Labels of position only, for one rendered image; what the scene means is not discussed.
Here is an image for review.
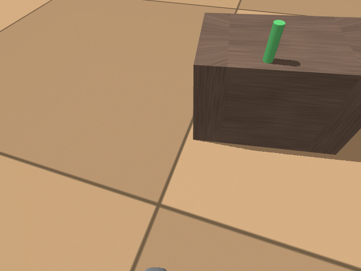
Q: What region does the can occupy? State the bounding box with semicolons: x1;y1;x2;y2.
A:
263;20;285;63

